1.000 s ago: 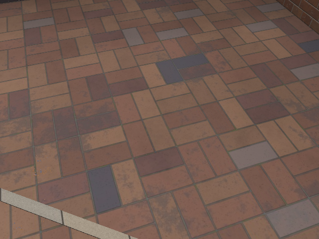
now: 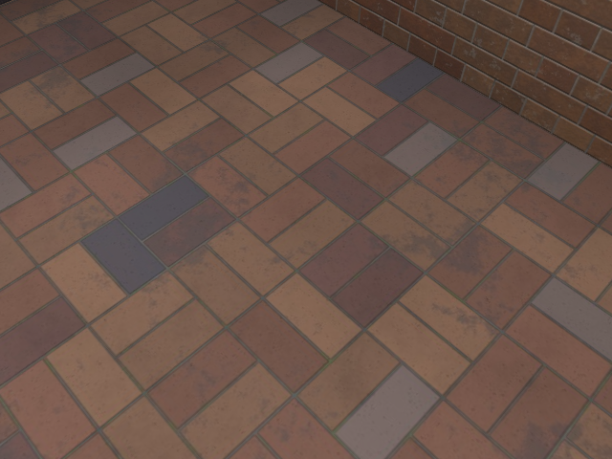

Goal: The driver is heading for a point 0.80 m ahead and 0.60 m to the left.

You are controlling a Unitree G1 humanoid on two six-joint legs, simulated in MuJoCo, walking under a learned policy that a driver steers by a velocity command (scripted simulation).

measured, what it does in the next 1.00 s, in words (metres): steps on the spot, turning left: right foot, then left foot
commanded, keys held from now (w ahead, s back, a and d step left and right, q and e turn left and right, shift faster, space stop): q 1.00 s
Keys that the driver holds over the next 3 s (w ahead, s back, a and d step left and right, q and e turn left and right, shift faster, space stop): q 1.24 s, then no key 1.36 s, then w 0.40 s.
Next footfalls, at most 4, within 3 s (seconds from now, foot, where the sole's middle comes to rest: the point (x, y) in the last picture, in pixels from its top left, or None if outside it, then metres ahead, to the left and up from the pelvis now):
0.12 right None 0.09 -0.13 -0.77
0.46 left None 0.06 0.14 -0.77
0.94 right None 0.15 -0.06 -0.77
1.34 left None -0.03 0.14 -0.77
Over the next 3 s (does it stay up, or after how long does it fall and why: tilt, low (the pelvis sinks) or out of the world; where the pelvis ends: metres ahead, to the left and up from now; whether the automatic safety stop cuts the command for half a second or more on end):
stays up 0.06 0.11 0.00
